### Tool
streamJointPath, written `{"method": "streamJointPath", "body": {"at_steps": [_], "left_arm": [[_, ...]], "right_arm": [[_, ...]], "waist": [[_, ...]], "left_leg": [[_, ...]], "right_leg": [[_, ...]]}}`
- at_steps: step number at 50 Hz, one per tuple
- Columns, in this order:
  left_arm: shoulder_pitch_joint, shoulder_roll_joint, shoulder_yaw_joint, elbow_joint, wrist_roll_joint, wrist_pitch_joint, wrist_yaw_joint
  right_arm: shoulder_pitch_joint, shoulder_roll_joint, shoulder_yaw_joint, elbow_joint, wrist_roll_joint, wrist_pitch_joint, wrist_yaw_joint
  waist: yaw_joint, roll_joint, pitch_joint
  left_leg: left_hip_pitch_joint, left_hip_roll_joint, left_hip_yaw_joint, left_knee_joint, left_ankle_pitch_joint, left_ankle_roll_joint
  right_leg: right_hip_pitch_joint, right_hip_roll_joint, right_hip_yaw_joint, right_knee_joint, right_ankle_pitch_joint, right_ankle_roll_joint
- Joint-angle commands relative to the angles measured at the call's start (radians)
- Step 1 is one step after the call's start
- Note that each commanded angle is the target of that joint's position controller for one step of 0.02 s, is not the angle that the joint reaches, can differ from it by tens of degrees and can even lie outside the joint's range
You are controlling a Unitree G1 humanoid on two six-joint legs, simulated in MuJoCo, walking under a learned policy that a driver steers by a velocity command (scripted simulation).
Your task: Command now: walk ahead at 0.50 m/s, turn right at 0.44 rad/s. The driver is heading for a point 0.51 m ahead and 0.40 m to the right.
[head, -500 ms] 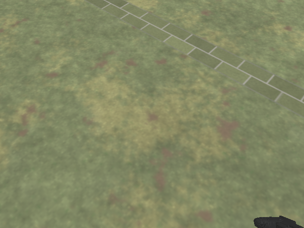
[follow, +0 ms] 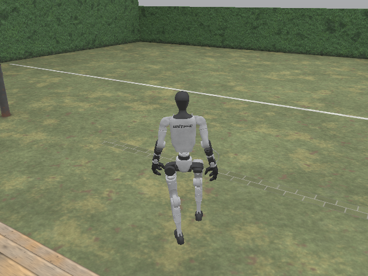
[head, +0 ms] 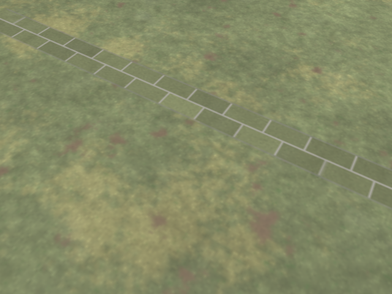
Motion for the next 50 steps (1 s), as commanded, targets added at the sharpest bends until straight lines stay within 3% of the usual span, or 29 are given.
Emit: {"method": "streamJointPath", "body": {"at_steps": [1, 4, 6, 7, 8, 9, 10, 11, 12, 13, 14, 15, 17, 19, 23, 28, 30, 31, 32, 33, 34, 35, 36, 37, 38, 39, 40, 43, 50], "left_arm": [[-0.133, 0.018, -0.011, -0.100, 0.005, -0.017, -0.009], [-0.145, 0.020, -0.014, -0.121, 0.004, -0.019, -0.008], [-0.063, 0.040, -0.005, -0.105, 0.006, -0.016, 0.000], [0.022, 0.063, 0.006, -0.084, 0.006, -0.018, 0.004], [0.132, 0.097, 0.023, -0.053, 0.010, -0.025, 0.010], [0.263, 0.148, 0.048, -0.019, 0.020, -0.033, 0.021], [0.241, 0.255, 0.075, -0.021, 0.022, -0.029, 0.035], [0.235, 0.267, 0.081, -0.031, -0.016, -0.022, 0.032], [0.177, 0.227, 0.072, -0.035, -0.022, -0.018, 0.040], [0.132, 0.170, 0.057, -0.039, -0.021, -0.019, 0.041], [0.091, 0.137, 0.046, -0.043, -0.017, -0.025, 0.043], [0.074, 0.120, 0.039, -0.048, -0.022, -0.035, 0.047], [0.087, 0.135, 0.037, -0.046, -0.027, -0.059, 0.043], [0.119, 0.167, 0.044, -0.039, -0.028, -0.070, 0.041], [0.201, 0.171, 0.045, -0.032, -0.029, -0.063, 0.041], [0.267, 0.190, 0.050, -0.040, -0.015, -0.055, 0.051], [0.237, 0.207, 0.054, -0.058, -0.009, -0.057, 0.059], [0.196, 0.218, 0.056, -0.072, -0.007, -0.059, 0.060], [0.163, 0.230, 0.059, -0.083, -0.007, -0.064, 0.057], [0.144, 0.225, 0.056, -0.086, -0.014, -0.071, 0.047], [0.155, 0.155, 0.036, -0.114, -0.025, -0.079, 0.037], [0.268, 0.066, 0.018, -0.144, -0.050, -0.075, 0.039], [0.275, 0.157, 0.026, -0.122, -0.014, -0.060, 0.046], [0.207, 0.172, 0.031, -0.116, -0.002, -0.051, 0.041], [0.159, 0.157, 0.028, -0.121, -0.001, -0.047, 0.032], [0.145, 0.143, 0.027, -0.124, 0.003, -0.040, 0.022], [0.147, 0.135, 0.026, -0.125, 0.012, -0.027, 0.012], [0.108, 0.112, 0.020, -0.149, 0.012, -0.006, -0.004], [-0.108, 0.075, 0.000, -0.229, 0.008, -0.006, -0.027]], "right_arm": [[0.057, -0.107, -0.017, -0.013, -0.002, -0.007, -0.015], [0.068, -0.133, -0.018, 0.009, -0.006, 0.003, -0.028], [0.050, -0.171, -0.026, 0.014, -0.008, 0.012, -0.040], [0.028, -0.191, -0.032, 0.008, -0.011, 0.019, -0.042], [0.006, -0.204, -0.037, -0.003, -0.013, 0.024, -0.037], [-0.050, -0.208, -0.039, -0.029, -0.004, 0.022, -0.027], [-0.011, -0.073, -0.014, -0.085, -0.007, 0.012, -0.004], [-0.099, -0.128, -0.022, -0.135, -0.008, -0.001, 0.007], [-0.162, -0.141, -0.020, -0.159, -0.004, -0.018, 0.015], [-0.158, -0.153, -0.022, -0.161, 0.004, -0.028, 0.018], [-0.144, -0.148, -0.023, -0.149, -0.001, -0.022, 0.016], [-0.125, -0.138, -0.020, -0.149, -0.018, -0.001, 0.018], [-0.116, -0.116, -0.015, -0.154, -0.035, 0.036, 0.025], [-0.172, -0.106, -0.010, -0.182, -0.034, 0.052, 0.030], [-0.350, -0.102, -0.001, -0.246, -0.026, 0.054, 0.037], [-0.496, -0.119, 0.008, -0.302, -0.015, 0.038, 0.041], [-0.470, -0.142, 0.004, -0.306, -0.012, 0.029, 0.039], [-0.408, -0.160, -0.001, -0.290, -0.010, 0.024, 0.036], [-0.308, -0.186, -0.012, -0.259, -0.010, 0.018, 0.027], [-0.168, -0.213, -0.025, -0.223, -0.015, 0.006, 0.016], [-0.014, -0.281, -0.042, -0.215, -0.038, -0.002, -0.003], [-0.024, -0.360, -0.058, -0.229, -0.056, 0.010, -0.008], [-0.075, -0.301, -0.057, -0.231, -0.034, 0.024, -0.002], [-0.143, -0.204, -0.035, -0.244, -0.023, 0.028, 0.001], [-0.178, -0.155, -0.023, -0.238, -0.020, 0.026, 0.005], [-0.178, -0.145, -0.019, -0.229, -0.021, 0.022, 0.005], [-0.165, -0.143, -0.018, -0.213, -0.017, 0.015, 0.004], [-0.125, -0.154, -0.025, -0.183, -0.002, -0.013, 0.016], [-0.073, -0.173, -0.039, -0.138, -0.006, -0.013, 0.021]], "waist": [[-0.025, 0.096, 0.095], [-0.010, 0.116, 0.066], [0.037, 0.156, 0.011], [0.079, 0.166, -0.035], [0.131, 0.159, -0.094], [0.218, 0.085, -0.151], [0.123, -0.142, -0.187], [0.150, -0.072, -0.235], [0.126, 0.011, -0.089], [0.079, 0.072, -0.022], [0.032, 0.111, 0.025], [0.006, 0.106, 0.025], [-0.013, 0.076, 0.005], [-0.005, 0.046, 0.005], [0.066, -0.010, 0.008], [0.126, -0.030, 0.002], [0.097, -0.038, -0.002], [0.060, -0.044, -0.015], [0.015, -0.040, -0.057], [-0.060, 0.010, -0.128], [-0.112, 0.106, -0.272], [-0.035, 0.328, -0.355], [-0.009, 0.246, -0.301], [-0.002, 0.130, -0.159], [0.005, 0.081, -0.078], [0.015, 0.118, -0.050], [0.025, 0.153, -0.032], [0.035, 0.155, -0.029], [0.004, 0.133, 0.025]], "left_leg": [[0.014, 0.305, -0.047, -0.019, 0.648, -0.015], [0.071, 0.318, 0.009, 0.096, 0.987, -0.032], [0.090, 0.335, 0.029, 0.246, 1.241, -0.038], [0.065, 0.346, 0.031, 0.376, 1.269, -0.033], [0.001, 0.347, 0.026, 0.555, 1.171, -0.022], [-0.170, 0.301, 0.042, 0.843, 0.879, -0.026], [-0.595, 0.115, 0.008, 1.193, -0.158, -0.062], [-0.811, 0.032, -0.220, 1.349, -0.247, -0.067], [-0.881, 0.116, -0.271, 1.282, -0.129, -0.060], [-0.830, 0.146, -0.257, 1.186, -0.063, -0.063], [-0.773, 0.169, -0.250, 1.110, -0.044, -0.076], [-0.713, 0.180, -0.250, 1.061, -0.039, -0.097], [-0.664, 0.184, -0.227, 0.984, -0.033, -0.125], [-0.679, 0.183, -0.202, 0.891, 0.023, -0.145], [-0.721, 0.164, -0.186, 0.663, 0.188, -0.158], [-0.730, 0.119, -0.199, 0.477, 0.236, -0.136], [-0.646, 0.107, -0.224, 0.401, 0.203, -0.114], [-0.539, 0.091, -0.226, 0.361, 0.165, -0.098], [-0.393, 0.062, -0.216, 0.341, 0.126, -0.081], [-0.198, 0.080, -0.224, 0.278, 0.152, -0.055], [0.035, 0.287, -0.426, 0.249, -0.048, -0.007], [0.225, 0.550, -0.878, 0.147, -0.102, 0.096], [0.137, 0.541, -0.988, 0.113, -0.232, 0.129], [-0.002, 0.492, -0.820, 0.095, -0.251, 0.107], [-0.106, 0.432, -0.663, 0.070, -0.143, 0.082], [-0.160, 0.388, -0.551, 0.051, -0.042, 0.056], [-0.202, 0.359, -0.470, 0.034, 0.046, 0.045], [-0.213, 0.357, -0.350, 0.001, 0.218, 0.059], [-0.170, 0.334, -0.130, -0.035, 0.299, 0.051]], "right_leg": [[-0.057, 0.013, -0.076, -0.102, -0.002, -0.020], [0.052, 0.078, -0.154, -0.187, -0.097, -0.071], [0.168, 0.136, -0.184, -0.192, -0.200, -0.117], [0.267, 0.156, -0.174, -0.209, -0.249, -0.146], [0.410, 0.170, -0.138, -0.264, -0.277, -0.179], [0.618, 0.103, -0.010, -0.386, -0.278, -0.234], [0.900, -0.199, 0.440, -0.389, -0.176, -0.362], [0.958, -0.268, 0.768, -0.535, -0.241, -0.465], [0.840, -0.262, 0.621, -0.587, -0.236, -0.416], [0.713, -0.225, 0.528, -0.614, -0.153, -0.363], [0.616, -0.171, 0.434, -0.622, -0.031, -0.316], [0.552, -0.126, 0.364, -0.631, 0.050, -0.295], [0.503, -0.072, 0.289, -0.633, 0.189, -0.277], [0.484, -0.037, 0.251, -0.636, 0.259, -0.259], [0.535, 0.003, 0.247, -0.610, 0.273, -0.197], [0.666, -0.034, 0.327, -0.543, 0.293, -0.185], [0.673, -0.057, 0.367, -0.504, 0.306, -0.164], [0.640, -0.055, 0.371, -0.469, 0.347, -0.143], [0.606, -0.037, 0.368, -0.382, 0.432, -0.122], [0.549, 0.022, 0.324, -0.203, 0.423, -0.097], [0.427, 0.082, 0.261, 0.065, 0.165, -0.075], [0.126, 0.236, 0.146, 0.323, -0.559, -0.047], [0.031, 0.153, 0.140, 0.431, -0.522, -0.057], [0.024, 0.105, 0.128, 0.432, -0.422, -0.053], [0.042, 0.074, 0.114, 0.387, -0.360, -0.043], [0.065, 0.050, 0.104, 0.353, -0.338, -0.034], [0.087, 0.035, 0.096, 0.337, -0.328, -0.024], [0.062, 0.022, 0.083, 0.324, -0.279, -0.013], [-0.021, -0.007, 0.030, 0.065, -0.054, 0.009]]}}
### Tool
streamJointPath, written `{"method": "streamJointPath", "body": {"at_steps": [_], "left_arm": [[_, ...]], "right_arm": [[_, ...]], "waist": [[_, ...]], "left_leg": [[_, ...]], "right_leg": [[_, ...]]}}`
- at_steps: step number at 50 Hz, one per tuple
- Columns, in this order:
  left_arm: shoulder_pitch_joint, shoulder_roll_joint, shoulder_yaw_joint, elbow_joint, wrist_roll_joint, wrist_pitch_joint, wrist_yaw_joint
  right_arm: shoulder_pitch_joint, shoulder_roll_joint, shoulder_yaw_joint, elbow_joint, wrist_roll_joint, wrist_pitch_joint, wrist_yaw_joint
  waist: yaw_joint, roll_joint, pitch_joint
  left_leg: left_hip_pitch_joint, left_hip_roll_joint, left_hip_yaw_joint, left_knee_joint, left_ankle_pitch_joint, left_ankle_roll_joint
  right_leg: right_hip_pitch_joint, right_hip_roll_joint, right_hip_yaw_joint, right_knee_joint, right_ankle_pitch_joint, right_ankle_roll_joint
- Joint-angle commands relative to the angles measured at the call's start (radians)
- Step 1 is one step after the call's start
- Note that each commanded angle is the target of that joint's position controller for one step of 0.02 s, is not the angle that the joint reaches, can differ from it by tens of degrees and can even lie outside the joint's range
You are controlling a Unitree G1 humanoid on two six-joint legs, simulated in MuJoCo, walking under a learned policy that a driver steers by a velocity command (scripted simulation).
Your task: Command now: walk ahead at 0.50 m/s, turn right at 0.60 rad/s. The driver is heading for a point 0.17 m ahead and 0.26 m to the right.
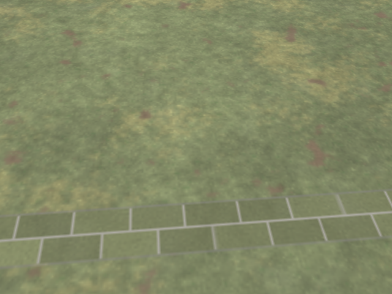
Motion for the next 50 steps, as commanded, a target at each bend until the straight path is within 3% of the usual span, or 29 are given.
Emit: {"method": "streamJointPath", "body": {"at_steps": [1, 5, 7, 9, 10, 11, 12, 13, 14, 15, 16, 18, 20, 22, 27, 31, 33, 34, 35, 36, 37, 38, 39, 41, 45, 50], "left_arm": [[-0.083, 0.008, -0.009, -0.089, -0.003, -0.014, -0.014], [-0.177, 0.012, -0.012, -0.129, 0.003, -0.016, -0.024], [-0.178, 0.022, -0.007, -0.138, 0.011, -0.015, -0.019], [-0.062, 0.043, 0.008, -0.111, 0.018, -0.022, -0.005], [0.111, 0.058, 0.021, -0.053, 0.030, -0.035, 0.008], [0.242, 0.141, 0.047, -0.027, 0.041, -0.041, 0.027], [0.196, 0.249, 0.070, -0.057, 0.001, -0.036, 0.041], [0.229, 0.216, 0.068, -0.058, -0.027, -0.031, 0.052], [0.191, 0.162, 0.051, -0.035, -0.028, -0.038, 0.063], [0.152, 0.097, 0.031, -0.022, -0.031, -0.042, 0.067], [0.111, 0.068, 0.018, -0.018, -0.035, -0.046, 0.069], [0.070, 0.047, 0.004, -0.019, -0.032, -0.054, 0.065], [0.080, 0.067, 0.006, 0.001, -0.027, -0.065, 0.062], [0.089, 0.062, 0.001, 0.017, -0.024, -0.068, 0.063], [0.138, 0.044, -0.012, 0.069, -0.020, -0.061, 0.071], [0.151, 0.035, -0.021, 0.103, -0.012, -0.052, 0.077], [0.133, 0.030, -0.026, 0.117, -0.018, -0.047, 0.083], [0.119, 0.025, -0.029, 0.122, -0.027, -0.046, 0.087], [0.138, 0.008, -0.036, 0.121, -0.025, -0.050, 0.090], [0.241, -0.006, -0.035, 0.136, -0.020, -0.049, 0.089], [0.291, -0.023, -0.037, 0.186, -0.025, -0.032, 0.094], [0.260, -0.010, -0.038, 0.198, -0.017, -0.020, 0.099], [0.221, 0.003, -0.034, 0.203, -0.017, -0.016, 0.098], [0.170, 0.026, -0.027, 0.214, -0.024, -0.014, 0.093], [0.174, -0.008, -0.038, 0.270, -0.027, -0.023, 0.101], [0.170, -0.020, -0.044, 0.324, -0.027, -0.019, 0.108]], "right_arm": [[-0.030, -0.124, -0.028, -0.053, 0.000, -0.016, 0.000], [0.019, -0.156, -0.039, -0.027, 0.000, -0.002, -0.009], [0.038, -0.177, -0.044, -0.012, -0.001, 0.014, -0.014], [0.044, -0.208, -0.049, -0.003, -0.001, 0.031, -0.019], [0.039, -0.200, -0.043, -0.007, 0.005, 0.038, -0.021], [0.059, -0.143, -0.024, -0.047, 0.016, 0.036, -0.014], [0.057, -0.074, -0.012, -0.119, 0.019, 0.032, -0.004], [-0.026, -0.147, -0.026, -0.117, 0.006, 0.037, -0.011], [-0.057, -0.101, -0.011, -0.116, 0.027, 0.033, -0.011], [-0.042, -0.082, -0.002, -0.098, 0.025, 0.032, -0.012], [-0.042, -0.089, -0.005, -0.092, 0.008, 0.045, -0.012], [0.016, -0.094, -0.010, -0.061, -0.011, 0.079, -0.006], [0.033, -0.074, -0.009, -0.049, -0.006, 0.093, -0.001], [0.004, -0.058, -0.006, -0.047, -0.005, 0.098, 0.000], [-0.108, -0.045, 0.002, -0.054, -0.003, 0.104, -0.010], [-0.126, -0.042, 0.006, -0.037, 0.002, 0.101, -0.027], [-0.105, -0.030, 0.010, -0.021, 0.004, 0.093, -0.035], [-0.081, -0.022, 0.014, -0.009, 0.001, 0.084, -0.039], [-0.048, -0.064, 0.008, 0.006, -0.005, 0.072, -0.045], [-0.053, -0.129, 0.000, 0.005, -0.005, 0.064, -0.046], [-0.097, -0.107, 0.004, 0.008, 0.015, 0.070, -0.040], [-0.136, -0.065, 0.015, 0.004, 0.013, 0.072, -0.032], [-0.162, -0.050, 0.019, 0.006, 0.011, 0.074, -0.028], [-0.133, -0.052, 0.019, 0.035, 0.014, 0.077, -0.034], [-0.112, -0.050, 0.015, 0.087, 0.017, 0.079, -0.039], [-0.121, -0.042, 0.018, 0.137, 0.013, 0.081, -0.039]], "waist": [[0.013, 0.146, 0.035], [-0.014, 0.148, 0.060], [-0.010, 0.154, 0.051], [0.047, 0.160, -0.033], [0.124, 0.112, -0.125], [0.168, -0.017, -0.254], [0.106, -0.237, -0.344], [0.156, -0.029, -0.337], [0.122, -0.009, -0.239], [0.078, 0.030, -0.148], [0.043, 0.027, -0.100], [0.002, 0.015, -0.099], [-0.015, 0.017, -0.110], [-0.009, 0.010, -0.105], [0.034, -0.024, -0.075], [0.050, -0.026, -0.052], [0.034, -0.014, -0.034], [0.011, 0.014, -0.032], [0.019, 0.075, -0.065], [0.091, 0.170, -0.080], [0.088, 0.217, -0.085], [0.084, 0.197, -0.055], [0.075, 0.175, -0.022], [0.046, 0.143, -0.009], [0.038, 0.078, -0.010], [0.035, 0.061, 0.009]], "left_leg": [[-0.021, 0.246, -0.074, -0.126, 0.251, 0.117], [0.051, 0.276, -0.016, -0.093, 0.311, 0.093], [0.112, 0.288, 0.019, -0.007, 0.504, 0.079], [0.139, 0.285, 0.061, 0.235, 0.817, 0.067], [0.058, 0.254, 0.089, 0.473, 0.791, 0.043], [-0.210, 0.211, 0.091, 0.784, 0.428, 0.000], [-0.551, 0.010, 0.020, 1.128, -0.355, -0.060], [-0.591, 0.047, -0.145, 1.163, -0.286, -0.057], [-0.589, 0.078, -0.165, 1.141, -0.225, -0.051], [-0.552, 0.107, -0.169, 1.031, -0.200, -0.043], [-0.513, 0.121, -0.178, 0.960, -0.188, -0.040], [-0.407, 0.099, -0.167, 0.901, -0.150, -0.043], [-0.388, 0.078, -0.157, 0.846, -0.103, -0.048], [-0.393, 0.072, -0.154, 0.771, -0.050, -0.047], [-0.366, 0.061, -0.152, 0.552, 0.028, -0.036], [-0.283, 0.035, -0.151, 0.413, -0.020, -0.013], [-0.205, 0.025, -0.149, 0.275, -0.013, 0.007], [-0.110, 0.040, -0.167, 0.141, 0.118, 0.017], [0.011, 0.126, -0.255, 0.101, 0.366, 0.027], [0.069, 0.243, -0.357, 0.150, 0.657, 0.075], [-0.012, 0.287, -0.386, 0.154, 0.679, 0.157], [-0.083, 0.260, -0.384, 0.126, 0.567, 0.141], [-0.113, 0.202, -0.342, 0.113, 0.432, 0.099], [-0.104, 0.131, -0.286, 0.103, 0.314, 0.053], [-0.041, 0.122, -0.275, 0.098, 0.306, 0.049], [-0.050, 0.117, -0.272, 0.085, 0.274, 0.050]], "right_leg": [[0.004, -0.021, -0.030, -0.146, 0.106, -0.002], [0.066, -0.005, -0.107, -0.305, 0.035, -0.042], [0.112, 0.034, -0.143, -0.355, -0.065, -0.075], [0.271, 0.116, -0.171, -0.405, -0.156, -0.120], [0.488, 0.154, -0.156, -0.496, -0.090, -0.145], [0.787, -0.046, 0.111, -0.536, -0.155, -0.204], [0.972, -0.349, 0.637, -0.634, 0.208, -0.338], [0.942, -0.338, 0.527, -0.612, 0.596, -0.345], [0.853, -0.305, 0.348, -0.575, 0.828, -0.337], [0.727, -0.245, 0.246, -0.599, 0.824, -0.274], [0.643, -0.193, 0.196, -0.627, 0.763, -0.231], [0.543, -0.155, 0.131, -0.669, 0.799, -0.206], [0.525, -0.137, 0.088, -0.687, 0.850, -0.207], [0.526, -0.121, 0.058, -0.697, 0.836, -0.194], [0.552, -0.112, 0.042, -0.690, 0.746, -0.167], [0.559, -0.132, 0.075, -0.647, 0.699, -0.172], [0.544, -0.134, 0.102, -0.609, 0.618, -0.161], [0.508, -0.118, 0.106, -0.585, 0.519, -0.131], [0.460, -0.078, 0.105, -0.561, 0.343, -0.088], [0.419, 0.002, 0.067, -0.550, 0.033, -0.063], [0.477, 0.056, 0.032, -0.568, -0.159, -0.049], [0.528, 0.050, 0.038, -0.612, -0.150, -0.046], [0.543, 0.043, 0.058, -0.650, -0.083, -0.048], [0.560, 0.005, 0.083, -0.668, 0.052, -0.055], [0.550, -0.010, 0.084, -0.694, 0.080, -0.042], [0.554, -0.016, 0.081, -0.705, 0.067, -0.042]]}}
